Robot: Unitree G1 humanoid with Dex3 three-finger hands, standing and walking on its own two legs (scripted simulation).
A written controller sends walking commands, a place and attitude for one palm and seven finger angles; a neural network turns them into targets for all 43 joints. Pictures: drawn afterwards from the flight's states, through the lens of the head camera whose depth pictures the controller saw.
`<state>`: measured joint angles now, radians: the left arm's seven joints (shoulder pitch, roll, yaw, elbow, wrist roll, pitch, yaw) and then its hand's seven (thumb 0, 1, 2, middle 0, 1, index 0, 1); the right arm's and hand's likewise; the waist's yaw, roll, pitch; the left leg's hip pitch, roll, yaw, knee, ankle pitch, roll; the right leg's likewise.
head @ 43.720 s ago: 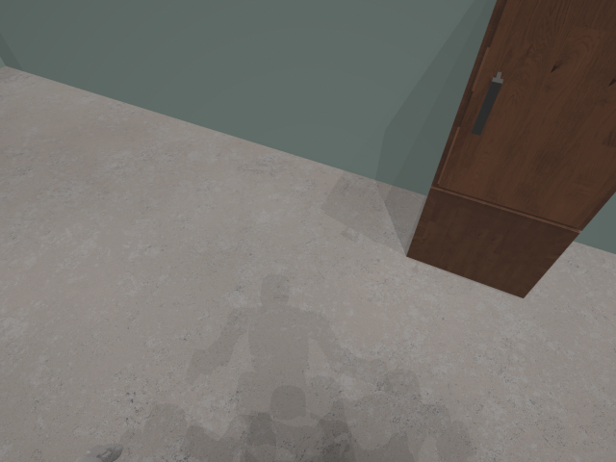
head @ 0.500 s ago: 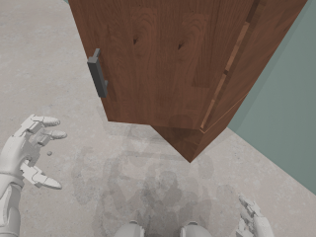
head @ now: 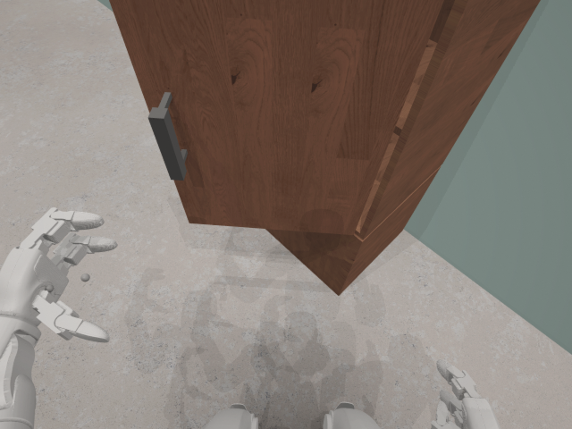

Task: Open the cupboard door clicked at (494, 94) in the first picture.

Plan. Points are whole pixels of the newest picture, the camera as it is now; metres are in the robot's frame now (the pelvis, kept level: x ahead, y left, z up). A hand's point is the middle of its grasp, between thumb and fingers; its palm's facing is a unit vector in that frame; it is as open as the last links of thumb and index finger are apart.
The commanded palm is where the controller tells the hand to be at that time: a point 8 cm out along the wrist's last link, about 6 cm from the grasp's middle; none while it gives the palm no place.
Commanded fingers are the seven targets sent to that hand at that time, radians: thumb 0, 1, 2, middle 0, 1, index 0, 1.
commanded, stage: raise the hand with hooked fingers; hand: left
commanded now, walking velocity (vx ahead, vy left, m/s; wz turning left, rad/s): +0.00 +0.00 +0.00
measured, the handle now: (172, 138) +0.56 +0.23 +0.04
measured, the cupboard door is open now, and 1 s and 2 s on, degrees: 42 42 42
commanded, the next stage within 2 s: move the hooked fingers beside the handle in 0.02 s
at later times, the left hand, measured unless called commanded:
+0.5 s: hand (97, 242) +0.34 +0.27 +0.06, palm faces -0.02 -1.00 -0.02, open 14.0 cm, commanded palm +0.32 +0.32 +0.05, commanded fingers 0.00 -0.50 0.30 -0.30 -1.20 -0.30 -1.20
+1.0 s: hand (110, 198) +0.41 +0.29 +0.05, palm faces -0.02 -1.00 -0.01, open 14.0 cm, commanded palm +0.40 +0.33 +0.05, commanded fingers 0.00 -0.50 0.30 -0.30 -1.20 -0.30 -1.20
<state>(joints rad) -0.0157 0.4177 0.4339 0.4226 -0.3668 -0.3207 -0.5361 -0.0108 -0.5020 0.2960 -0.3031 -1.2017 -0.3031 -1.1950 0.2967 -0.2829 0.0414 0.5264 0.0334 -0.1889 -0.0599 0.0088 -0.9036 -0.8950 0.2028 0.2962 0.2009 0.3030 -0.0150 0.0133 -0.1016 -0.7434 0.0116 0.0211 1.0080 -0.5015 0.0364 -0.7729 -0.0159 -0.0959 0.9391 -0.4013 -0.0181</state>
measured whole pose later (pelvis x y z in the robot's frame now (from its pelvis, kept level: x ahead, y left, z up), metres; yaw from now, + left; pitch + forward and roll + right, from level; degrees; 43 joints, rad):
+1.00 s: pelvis -0.01 +0.00 -0.02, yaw -2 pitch +20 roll -3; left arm -0.59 0.62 0.53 1.01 -0.24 -0.37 -0.59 -0.01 -0.50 0.30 -0.30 -1.20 -0.30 -1.20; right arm 0.35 -0.30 0.05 0.58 0.02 -0.06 -0.06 0.01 -0.90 -0.89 0.20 0.30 0.20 0.30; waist -0.09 0.00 -0.10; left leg -0.91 0.03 0.03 1.09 -0.52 0.04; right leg -0.94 0.00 -0.09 1.00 -0.40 -0.02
